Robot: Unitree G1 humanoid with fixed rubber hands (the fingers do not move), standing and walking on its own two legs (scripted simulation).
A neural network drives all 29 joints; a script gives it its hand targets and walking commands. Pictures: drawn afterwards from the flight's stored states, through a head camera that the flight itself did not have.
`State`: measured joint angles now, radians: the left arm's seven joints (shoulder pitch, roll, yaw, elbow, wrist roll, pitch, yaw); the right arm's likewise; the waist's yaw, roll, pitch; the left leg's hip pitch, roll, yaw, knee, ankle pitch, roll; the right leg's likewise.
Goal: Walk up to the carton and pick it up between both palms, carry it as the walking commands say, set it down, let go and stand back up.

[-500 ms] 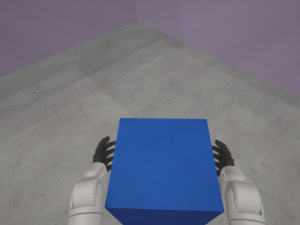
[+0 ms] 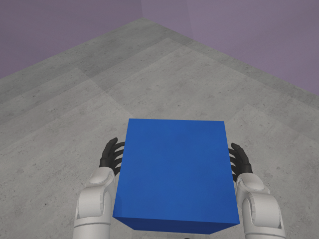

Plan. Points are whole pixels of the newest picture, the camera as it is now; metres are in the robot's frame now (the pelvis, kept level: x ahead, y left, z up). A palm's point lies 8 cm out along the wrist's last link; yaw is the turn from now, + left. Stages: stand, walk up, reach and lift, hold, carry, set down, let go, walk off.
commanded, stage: hold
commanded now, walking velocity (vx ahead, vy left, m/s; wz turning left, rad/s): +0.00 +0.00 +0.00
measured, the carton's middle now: (173, 182) +0.29 -0.02 -0.05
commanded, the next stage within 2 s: set down in 0.06 s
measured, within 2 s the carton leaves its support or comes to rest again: neither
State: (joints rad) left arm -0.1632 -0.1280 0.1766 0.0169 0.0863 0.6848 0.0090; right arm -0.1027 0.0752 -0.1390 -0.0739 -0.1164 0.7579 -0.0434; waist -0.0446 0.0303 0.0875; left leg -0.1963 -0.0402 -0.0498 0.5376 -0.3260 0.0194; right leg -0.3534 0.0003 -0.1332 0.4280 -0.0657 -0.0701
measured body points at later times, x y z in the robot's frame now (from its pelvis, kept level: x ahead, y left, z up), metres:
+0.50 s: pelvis +0.02 +0.01 +0.00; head +0.04 +0.00 +0.45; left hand +0.33 +0.15 -0.01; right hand +0.30 -0.17 -0.02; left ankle -0.02 +0.11 -0.73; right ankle +0.11 -0.08 -0.73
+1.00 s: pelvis +0.02 +0.02 -0.03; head +0.18 +0.01 +0.40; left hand +0.34 +0.15 -0.11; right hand +0.32 -0.18 -0.12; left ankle -0.02 +0.11 -0.73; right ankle +0.11 -0.09 -0.73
